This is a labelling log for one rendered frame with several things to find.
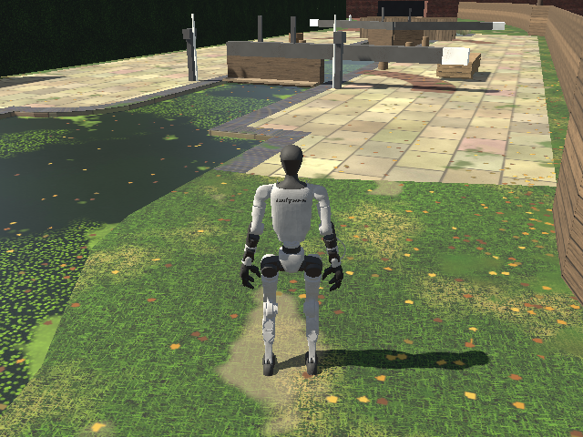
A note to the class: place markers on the robot left forearm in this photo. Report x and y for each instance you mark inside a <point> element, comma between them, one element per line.
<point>250,247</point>

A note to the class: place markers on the left robot upper arm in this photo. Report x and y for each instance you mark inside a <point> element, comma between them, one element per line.
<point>258,209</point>

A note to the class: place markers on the robot torso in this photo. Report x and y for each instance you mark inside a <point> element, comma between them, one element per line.
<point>291,213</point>

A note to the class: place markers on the left robot hand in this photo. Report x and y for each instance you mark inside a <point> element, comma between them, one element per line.
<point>244,274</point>

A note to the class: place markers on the right robot hand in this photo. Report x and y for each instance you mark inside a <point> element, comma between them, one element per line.
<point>337,277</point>

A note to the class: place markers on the right robot upper arm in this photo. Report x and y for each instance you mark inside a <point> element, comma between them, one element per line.
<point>324,209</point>

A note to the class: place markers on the left robot foot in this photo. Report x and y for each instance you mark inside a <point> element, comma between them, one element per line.
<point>268,368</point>

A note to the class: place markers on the robot right forearm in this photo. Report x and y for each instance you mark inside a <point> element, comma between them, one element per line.
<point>332,248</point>

